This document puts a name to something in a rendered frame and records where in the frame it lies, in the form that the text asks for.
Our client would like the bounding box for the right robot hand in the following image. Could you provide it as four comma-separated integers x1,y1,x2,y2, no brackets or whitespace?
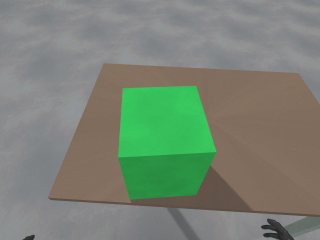
261,218,294,240

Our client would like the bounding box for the carton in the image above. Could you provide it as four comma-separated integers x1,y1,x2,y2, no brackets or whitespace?
118,86,216,200

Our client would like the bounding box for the table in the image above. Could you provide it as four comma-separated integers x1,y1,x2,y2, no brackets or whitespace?
48,63,320,240

